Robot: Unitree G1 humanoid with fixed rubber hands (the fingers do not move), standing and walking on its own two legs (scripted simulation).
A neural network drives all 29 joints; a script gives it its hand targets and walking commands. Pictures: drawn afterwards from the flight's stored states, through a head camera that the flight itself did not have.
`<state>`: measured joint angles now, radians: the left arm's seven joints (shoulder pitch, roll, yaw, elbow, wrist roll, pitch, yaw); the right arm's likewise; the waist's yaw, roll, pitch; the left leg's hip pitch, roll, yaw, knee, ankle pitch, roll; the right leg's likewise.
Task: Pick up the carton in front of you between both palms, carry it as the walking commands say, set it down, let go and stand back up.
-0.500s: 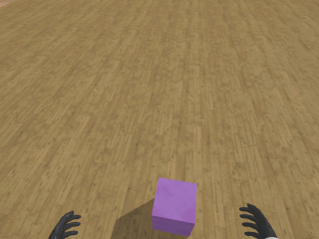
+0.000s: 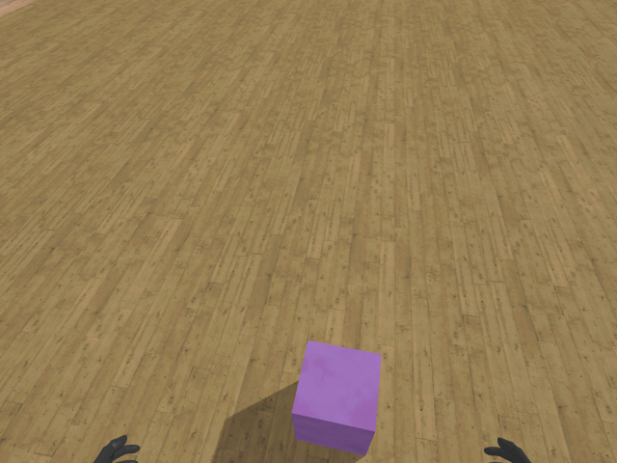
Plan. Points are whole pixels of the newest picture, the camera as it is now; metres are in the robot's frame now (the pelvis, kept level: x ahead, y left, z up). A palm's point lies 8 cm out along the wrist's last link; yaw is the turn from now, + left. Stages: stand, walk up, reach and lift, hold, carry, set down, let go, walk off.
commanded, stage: stand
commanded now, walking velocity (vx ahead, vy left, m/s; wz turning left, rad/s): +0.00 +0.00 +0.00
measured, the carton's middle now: (336, 398) +0.43 -0.07 -0.64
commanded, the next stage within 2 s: none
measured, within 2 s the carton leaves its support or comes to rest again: neither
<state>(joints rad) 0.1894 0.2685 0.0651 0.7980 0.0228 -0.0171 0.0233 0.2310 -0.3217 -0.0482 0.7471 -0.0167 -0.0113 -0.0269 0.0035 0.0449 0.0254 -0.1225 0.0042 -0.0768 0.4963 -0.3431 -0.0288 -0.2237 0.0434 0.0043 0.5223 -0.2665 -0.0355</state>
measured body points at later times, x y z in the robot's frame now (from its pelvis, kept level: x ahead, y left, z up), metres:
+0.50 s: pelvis -0.02 +0.00 +0.00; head -0.02 -0.01 +0.45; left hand +0.09 +0.29 -0.10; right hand +0.08 -0.29 -0.12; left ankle -0.04 +0.14 -0.73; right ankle +0.01 -0.10 -0.74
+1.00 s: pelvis -0.03 +0.01 +0.01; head -0.03 +0.00 +0.46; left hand +0.08 +0.31 -0.10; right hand +0.06 -0.29 -0.12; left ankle -0.04 +0.14 -0.73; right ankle +0.01 -0.10 -0.74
